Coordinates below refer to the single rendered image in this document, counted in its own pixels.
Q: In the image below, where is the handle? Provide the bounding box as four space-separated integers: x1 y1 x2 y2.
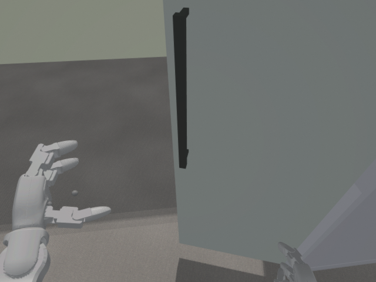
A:
173 8 189 169

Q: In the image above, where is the fridge door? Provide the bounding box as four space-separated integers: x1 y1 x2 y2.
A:
163 0 376 264

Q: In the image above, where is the robot right hand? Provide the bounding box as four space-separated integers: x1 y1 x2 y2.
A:
274 242 317 282

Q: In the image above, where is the robot left hand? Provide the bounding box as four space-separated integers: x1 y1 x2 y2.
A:
12 140 111 231

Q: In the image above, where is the robot left forearm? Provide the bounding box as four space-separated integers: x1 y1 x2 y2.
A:
0 227 51 282

